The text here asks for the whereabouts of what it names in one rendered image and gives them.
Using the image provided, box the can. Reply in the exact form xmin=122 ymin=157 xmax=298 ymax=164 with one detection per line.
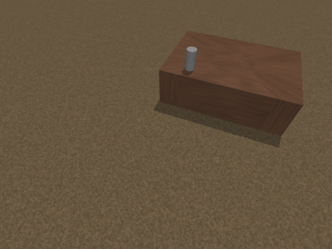
xmin=185 ymin=47 xmax=197 ymax=71

